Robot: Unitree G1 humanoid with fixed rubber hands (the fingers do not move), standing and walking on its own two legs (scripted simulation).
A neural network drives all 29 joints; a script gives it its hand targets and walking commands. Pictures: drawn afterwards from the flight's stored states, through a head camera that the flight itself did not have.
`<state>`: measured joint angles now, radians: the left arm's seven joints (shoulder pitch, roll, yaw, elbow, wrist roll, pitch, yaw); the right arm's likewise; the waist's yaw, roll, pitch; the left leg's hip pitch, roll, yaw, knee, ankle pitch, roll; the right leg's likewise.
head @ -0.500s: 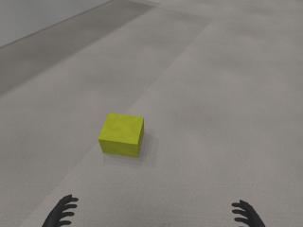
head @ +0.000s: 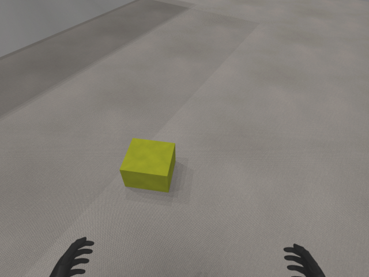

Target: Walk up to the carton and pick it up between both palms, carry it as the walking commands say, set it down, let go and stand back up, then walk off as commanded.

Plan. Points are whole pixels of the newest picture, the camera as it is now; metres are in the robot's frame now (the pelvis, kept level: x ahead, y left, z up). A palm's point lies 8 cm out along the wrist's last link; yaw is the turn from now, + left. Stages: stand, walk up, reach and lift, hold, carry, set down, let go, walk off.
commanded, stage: stand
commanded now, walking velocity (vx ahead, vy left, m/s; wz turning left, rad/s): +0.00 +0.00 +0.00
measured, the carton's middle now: (150, 164) +0.87 +0.24 -0.66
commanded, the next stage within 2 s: walk up in 0.44 s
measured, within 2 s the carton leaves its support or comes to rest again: neither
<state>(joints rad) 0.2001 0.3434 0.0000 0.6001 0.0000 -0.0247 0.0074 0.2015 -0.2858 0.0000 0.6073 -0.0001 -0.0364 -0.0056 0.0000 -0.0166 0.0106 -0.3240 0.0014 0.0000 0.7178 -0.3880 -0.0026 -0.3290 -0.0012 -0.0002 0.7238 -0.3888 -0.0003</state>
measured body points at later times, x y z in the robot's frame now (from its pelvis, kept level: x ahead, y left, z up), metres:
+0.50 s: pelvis +0.00 +0.00 +0.00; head +0.01 +0.01 +0.45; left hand +0.17 +0.28 -0.08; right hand +0.17 -0.26 -0.08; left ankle +0.00 +0.12 -0.72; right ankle +0.00 -0.12 -0.72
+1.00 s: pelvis +0.02 +0.06 +0.00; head +0.01 +0.08 +0.45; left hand +0.13 +0.39 -0.07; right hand +0.19 -0.22 -0.06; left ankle +0.08 +0.14 -0.72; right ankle +0.04 -0.10 -0.66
